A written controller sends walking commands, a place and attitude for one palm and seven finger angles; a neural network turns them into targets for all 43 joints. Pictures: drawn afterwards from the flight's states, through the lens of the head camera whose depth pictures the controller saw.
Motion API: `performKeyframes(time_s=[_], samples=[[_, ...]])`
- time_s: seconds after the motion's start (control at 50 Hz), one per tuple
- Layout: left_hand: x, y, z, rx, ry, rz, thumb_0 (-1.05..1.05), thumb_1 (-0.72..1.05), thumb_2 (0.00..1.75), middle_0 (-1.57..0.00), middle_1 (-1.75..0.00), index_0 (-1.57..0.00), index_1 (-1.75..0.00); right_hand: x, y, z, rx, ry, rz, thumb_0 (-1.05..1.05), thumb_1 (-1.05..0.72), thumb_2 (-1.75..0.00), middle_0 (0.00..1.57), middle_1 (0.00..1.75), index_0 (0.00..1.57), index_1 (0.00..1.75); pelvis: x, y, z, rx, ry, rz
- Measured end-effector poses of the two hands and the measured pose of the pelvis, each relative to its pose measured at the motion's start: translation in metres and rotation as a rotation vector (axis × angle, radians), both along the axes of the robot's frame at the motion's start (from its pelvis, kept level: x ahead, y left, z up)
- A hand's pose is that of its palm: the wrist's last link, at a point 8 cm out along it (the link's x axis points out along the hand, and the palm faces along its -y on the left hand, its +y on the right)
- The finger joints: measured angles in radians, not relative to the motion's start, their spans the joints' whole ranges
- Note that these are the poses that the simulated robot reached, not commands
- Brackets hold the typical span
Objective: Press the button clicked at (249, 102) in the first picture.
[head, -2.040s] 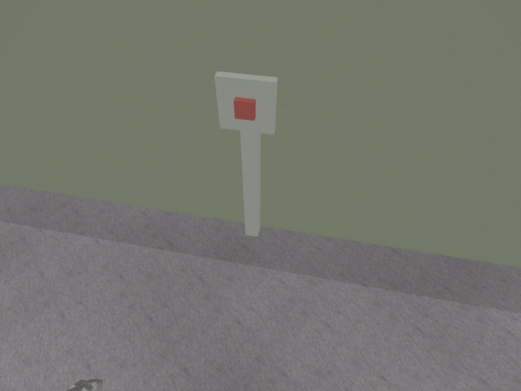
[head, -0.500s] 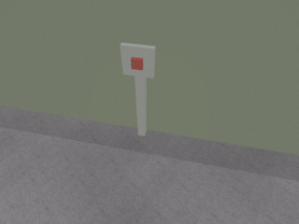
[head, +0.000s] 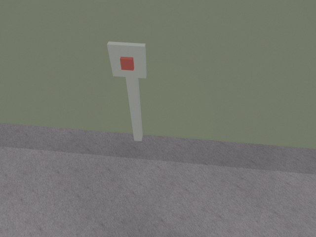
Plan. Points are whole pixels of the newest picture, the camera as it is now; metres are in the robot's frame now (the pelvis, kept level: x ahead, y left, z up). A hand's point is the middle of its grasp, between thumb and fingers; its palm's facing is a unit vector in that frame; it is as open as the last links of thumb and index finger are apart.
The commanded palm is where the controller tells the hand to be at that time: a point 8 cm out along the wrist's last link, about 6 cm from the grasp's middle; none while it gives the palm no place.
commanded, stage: take the last steps up to it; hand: left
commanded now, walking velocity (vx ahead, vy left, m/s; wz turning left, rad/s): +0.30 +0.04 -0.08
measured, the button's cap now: (127, 63) +0.89 +0.20 -0.05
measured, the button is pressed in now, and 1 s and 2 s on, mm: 0 0 0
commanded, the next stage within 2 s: come to a stop and stand still in 0.98 s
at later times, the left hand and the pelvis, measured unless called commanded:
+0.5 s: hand out of the picture +0.13 +0.21 -0.17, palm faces -0.06 -0.99 -0.14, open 7.4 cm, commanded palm none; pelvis +0.09 +0.04 +0.01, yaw -4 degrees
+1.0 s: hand (103, 186) +0.31 +0.21 -0.18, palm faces +0.02 -0.98 -0.18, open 7.2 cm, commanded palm none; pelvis +0.28 +0.03 +0.00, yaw -2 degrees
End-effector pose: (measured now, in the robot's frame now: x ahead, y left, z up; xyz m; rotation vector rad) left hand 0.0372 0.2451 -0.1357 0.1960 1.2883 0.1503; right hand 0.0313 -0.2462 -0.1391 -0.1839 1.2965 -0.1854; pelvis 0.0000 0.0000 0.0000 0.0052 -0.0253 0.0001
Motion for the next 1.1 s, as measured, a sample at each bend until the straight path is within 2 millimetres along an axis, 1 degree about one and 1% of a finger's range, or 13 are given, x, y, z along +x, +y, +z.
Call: performKeyframes(time_s=[0.14, 0.24, 0.32, 0.4, 0.5, 0.64, 0.7, 0.76, 0.8, 0.86, 0.94, 1.04, 1.1], samples=[[-0.013, -0.007, -0.009, -0.051, 0.007, 0.035, 0.01, 0.9, 0.89, -0.2, -0.3, -0.21, -0.3, -0.04, 0.015, -0.007, 0.023, 0.104, -0.033, 0.01, -0.91, -0.9, 0.2, 0.3, 0.2, 0.3, 0.01, 0.01, -0.004, -0.018, 0.01, 0.002], [-0.032, 0.006, -0.021, -0.083, 0.088, 0.07, 0.0, 0.9, 0.89, -0.2, -0.3, -0.21, -0.3, -0.05, 0.035, -0.003, -0.001, 0.125, -0.071, 0.01, -0.91, -0.9, 0.2, 0.3, 0.2, 0.3, 0.027, 0.03, -0.007, -0.02, 0.009, -0.012], [-0.022, 0.018, -0.018, -0.084, 0.168, 0.027, 0.01, 0.9, 0.89, -0.2, -0.3, -0.21, -0.3, -0.061, 0.057, 0.005, 0.0, 0.126, -0.142, 0.01, -0.91, -0.9, 0.2, 0.3, 0.2, 0.3, 0.044, 0.04, -0.002, -0.023, 0.008, -0.051], [0.021, 0.025, -0.012, -0.087, 0.138, -0.009, 0.01, 0.9, 0.89, -0.2, -0.3, -0.2, -0.3, -0.077, 0.085, 0.016, 0.033, 0.205, -0.186, 0.01, -0.91, -0.9, 0.2, 0.3, 0.2, 0.3, 0.064, 0.044, 0.006, -0.028, 0.014, -0.066], [0.095, 0.02, -0.01, -0.092, 0.048, -0.05, 0.01, 0.91, 0.9, -0.19, -0.3, -0.2, -0.3, -0.087, 0.115, 0.023, 0.09, 0.325, -0.23, 0.01, -0.91, -0.9, 0.2, 0.3, 0.2, 0.3, 0.092, 0.041, 0.007, -0.028, 0.02, -0.072], [0.221, -0.013, -0.012, -0.1, -0.088, -0.139, 0.01, 0.91, 0.9, -0.19, -0.3, -0.2, -0.3, -0.068, 0.127, 0.018, 0.153, 0.44, -0.296, 0.01, -0.91, -0.9, 0.2, 0.3, 0.2, 0.3, 0.146, 0.026, -0.005, -0.018, 0.021, -0.079], [0.268, -0.029, -0.019, -0.099, -0.175, -0.145, 0.01, 0.91, 0.9, -0.19, -0.3, -0.2, -0.3, -0.045, 0.115, 0.005, 0.168, 0.472, -0.298, 0.01, -0.91, -0.9, 0.2, 0.3, 0.2, 0.3, 0.176, 0.013, -0.02, -0.014, 0.017, -0.063], [0.284, -0.035, -0.018, -0.101, -0.211, -0.108, 0.0, 0.91, 0.89, -0.2, -0.3, -0.2, -0.3, 0.002, 0.092, -0.006, 0.15, 0.427, -0.269, 0.01, -0.91, -0.9, 0.2, 0.3, 0.2, 0.3, 0.197, 0.007, -0.021, -0.031, 0.007, -0.051], [0.282, -0.035, -0.016, -0.098, -0.185, -0.08, 0.0, 0.91, 0.89, -0.2, -0.3, -0.2, -0.3, 0.048, 0.073, -0.01, 0.12, 0.346, -0.235, 0.01, -0.91, -0.9, 0.2, 0.3, 0.2, 0.3, 0.21, 0.006, -0.016, -0.041, 0.005, -0.043], [0.282, -0.019, -0.009, -0.053, -0.168, -0.015, -0.02, 0.95, 0.89, -0.2, -0.3, -0.21, -0.3, 0.125, 0.049, -0.009, 0.074, 0.193, -0.174, 0.01, -0.91, -0.9, 0.2, 0.3, 0.2, 0.3, 0.229, 0.007, -0.008, -0.051, 0.014, -0.03], [0.275, 0.001, -0.007, -0.034, -0.086, -0.007, -0.03, 0.95, 0.89, -0.2, -0.3, -0.21, -0.3, 0.223, 0.033, 0.001, 0.025, 0.006, -0.104, 0.01, -0.92, -0.9, 0.2, 0.3, 0.2, 0.3, 0.255, 0.015, -0.001, -0.053, 0.024, -0.031], [0.262, 0.023, -0.02, -0.061, 0.026, 0.043, -0.01, 0.93, 0.89, -0.2, -0.3, -0.2, -0.3, 0.313, 0.032, 0.014, -0.032, -0.129, -0.024, 0.01, -0.94, -0.9, 0.2, 0.3, 0.2, 0.3, 0.292, 0.035, -0.005, -0.06, 0.009, -0.039], [0.26, 0.034, -0.031, -0.077, 0.104, 0.061, 0.0, 0.92, 0.89, -0.2, -0.3, -0.2, -0.3, 0.347, 0.044, 0.016, -0.05, -0.174, 0.002, 0.01, -0.94, -0.9, 0.2, 0.3, 0.2, 0.3, 0.314, 0.047, -0.01, -0.044, -0.003, -0.049]])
